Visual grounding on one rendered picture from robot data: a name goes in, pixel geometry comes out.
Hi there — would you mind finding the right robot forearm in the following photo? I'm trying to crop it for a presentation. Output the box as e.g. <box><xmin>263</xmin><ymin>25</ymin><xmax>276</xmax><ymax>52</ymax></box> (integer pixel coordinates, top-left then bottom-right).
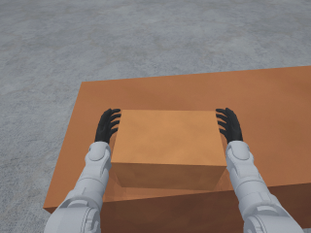
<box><xmin>225</xmin><ymin>141</ymin><xmax>304</xmax><ymax>233</ymax></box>

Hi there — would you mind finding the robot left upper arm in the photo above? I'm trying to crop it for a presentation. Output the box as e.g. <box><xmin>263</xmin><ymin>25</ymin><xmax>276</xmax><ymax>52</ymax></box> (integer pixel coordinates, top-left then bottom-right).
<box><xmin>45</xmin><ymin>207</ymin><xmax>101</xmax><ymax>233</ymax></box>

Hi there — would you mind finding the pedestal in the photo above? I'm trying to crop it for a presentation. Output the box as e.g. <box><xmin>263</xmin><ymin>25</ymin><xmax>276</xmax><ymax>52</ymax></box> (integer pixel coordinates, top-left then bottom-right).
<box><xmin>43</xmin><ymin>65</ymin><xmax>311</xmax><ymax>233</ymax></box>

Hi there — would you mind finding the robot right upper arm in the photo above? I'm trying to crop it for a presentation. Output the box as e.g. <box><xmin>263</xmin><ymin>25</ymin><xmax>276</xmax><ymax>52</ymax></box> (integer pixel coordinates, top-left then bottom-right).
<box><xmin>243</xmin><ymin>215</ymin><xmax>303</xmax><ymax>233</ymax></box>

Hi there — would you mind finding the left robot forearm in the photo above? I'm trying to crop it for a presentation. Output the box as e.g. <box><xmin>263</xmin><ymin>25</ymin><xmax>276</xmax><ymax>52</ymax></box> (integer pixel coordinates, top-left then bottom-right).
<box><xmin>44</xmin><ymin>141</ymin><xmax>112</xmax><ymax>233</ymax></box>

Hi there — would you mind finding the carton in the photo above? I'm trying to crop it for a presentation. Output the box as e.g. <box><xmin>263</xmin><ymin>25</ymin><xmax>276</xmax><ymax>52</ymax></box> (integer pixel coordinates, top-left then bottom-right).
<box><xmin>111</xmin><ymin>110</ymin><xmax>227</xmax><ymax>191</ymax></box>

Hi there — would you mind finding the right robot hand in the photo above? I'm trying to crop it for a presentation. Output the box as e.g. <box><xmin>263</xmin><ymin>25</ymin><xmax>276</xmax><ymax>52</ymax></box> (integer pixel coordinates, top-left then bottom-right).
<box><xmin>216</xmin><ymin>108</ymin><xmax>244</xmax><ymax>144</ymax></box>

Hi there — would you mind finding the left robot hand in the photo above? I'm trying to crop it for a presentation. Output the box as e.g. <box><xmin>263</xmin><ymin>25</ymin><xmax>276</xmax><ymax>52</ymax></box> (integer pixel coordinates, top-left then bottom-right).
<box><xmin>94</xmin><ymin>108</ymin><xmax>121</xmax><ymax>145</ymax></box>

